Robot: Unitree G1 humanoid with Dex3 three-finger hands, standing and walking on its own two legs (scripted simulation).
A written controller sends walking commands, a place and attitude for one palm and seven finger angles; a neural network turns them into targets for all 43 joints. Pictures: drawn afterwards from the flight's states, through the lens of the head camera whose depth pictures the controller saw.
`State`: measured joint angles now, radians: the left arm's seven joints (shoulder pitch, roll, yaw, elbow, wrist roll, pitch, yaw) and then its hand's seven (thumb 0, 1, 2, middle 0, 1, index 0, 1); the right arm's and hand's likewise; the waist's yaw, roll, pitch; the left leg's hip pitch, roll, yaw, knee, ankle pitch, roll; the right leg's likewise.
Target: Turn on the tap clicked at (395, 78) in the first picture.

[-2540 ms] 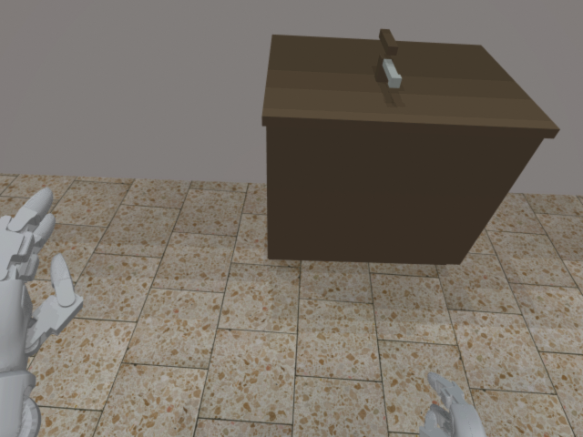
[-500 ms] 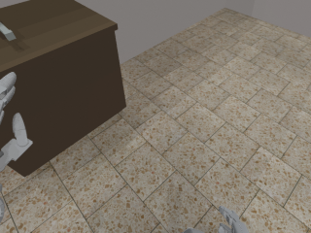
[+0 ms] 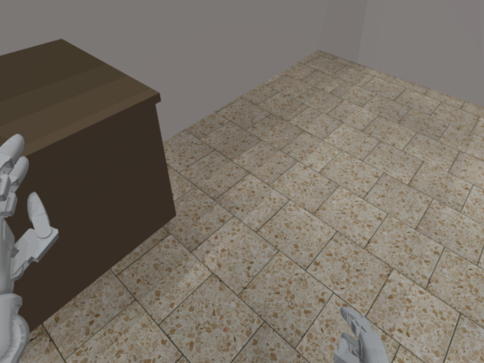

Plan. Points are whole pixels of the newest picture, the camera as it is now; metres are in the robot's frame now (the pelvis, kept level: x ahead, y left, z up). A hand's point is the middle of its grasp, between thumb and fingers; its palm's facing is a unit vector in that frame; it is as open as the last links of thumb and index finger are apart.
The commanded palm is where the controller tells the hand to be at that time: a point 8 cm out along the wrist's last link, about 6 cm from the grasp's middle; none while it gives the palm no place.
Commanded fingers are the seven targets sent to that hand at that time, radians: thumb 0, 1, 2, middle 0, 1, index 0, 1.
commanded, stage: walk to a spot facing it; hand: left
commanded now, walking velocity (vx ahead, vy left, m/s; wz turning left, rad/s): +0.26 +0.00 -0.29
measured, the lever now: out of the picture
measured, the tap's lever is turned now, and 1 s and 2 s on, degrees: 0 0 0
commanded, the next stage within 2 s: turn to face it in 0.04 s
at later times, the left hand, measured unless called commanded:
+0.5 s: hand (112, 167) +0.33 +0.21 +0.18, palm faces +0.41 -0.79 -0.46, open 7.4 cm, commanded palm +0.26 +0.27 +0.18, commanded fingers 0.00 0.90 0.90 -0.20 -0.30 -0.20 -0.30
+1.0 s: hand (84, 223) +0.24 +0.22 +0.18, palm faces +0.70 -0.58 -0.42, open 7.4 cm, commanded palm +0.18 +0.24 +0.18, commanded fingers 0.00 0.90 0.90 -0.20 -0.30 -0.20 -0.30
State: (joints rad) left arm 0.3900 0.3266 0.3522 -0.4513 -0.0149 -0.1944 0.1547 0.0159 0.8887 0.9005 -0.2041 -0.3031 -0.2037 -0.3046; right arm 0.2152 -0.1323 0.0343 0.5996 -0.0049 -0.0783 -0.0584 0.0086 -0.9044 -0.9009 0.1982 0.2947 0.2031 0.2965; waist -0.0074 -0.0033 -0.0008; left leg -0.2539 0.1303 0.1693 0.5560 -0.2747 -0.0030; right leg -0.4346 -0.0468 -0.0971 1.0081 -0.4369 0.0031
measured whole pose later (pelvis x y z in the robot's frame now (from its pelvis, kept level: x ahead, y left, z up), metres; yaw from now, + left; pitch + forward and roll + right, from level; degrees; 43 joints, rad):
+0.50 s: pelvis +0.13 -0.02 -0.01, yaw +5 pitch +0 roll +1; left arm 0.55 0.42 0.41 -0.70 -0.02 -0.23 0.18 0.01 0.88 0.90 -0.22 -0.30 -0.22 -0.31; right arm 0.21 -0.26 -0.06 0.57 -0.01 -0.01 -0.08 0.01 -0.91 -0.90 0.20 0.29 0.20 0.30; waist -0.04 -0.05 0.12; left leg -0.41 0.08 0.14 0.66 -0.27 -0.03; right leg -0.24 -0.14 -0.25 0.65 -0.39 0.00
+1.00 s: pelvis +0.13 -0.08 +0.00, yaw +22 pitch -1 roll +2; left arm 0.46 0.32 0.34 -0.46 -0.04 -0.14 0.14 0.01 0.88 0.90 -0.21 -0.30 -0.21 -0.31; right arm 0.19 -0.21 0.01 0.65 0.01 -0.05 -0.06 0.01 -0.90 -0.90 0.20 0.30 0.21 0.30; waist 0.03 0.04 0.03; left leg -0.53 0.01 0.02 1.14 -0.41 -0.06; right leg -0.22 -0.09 -0.16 0.56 -0.31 -0.03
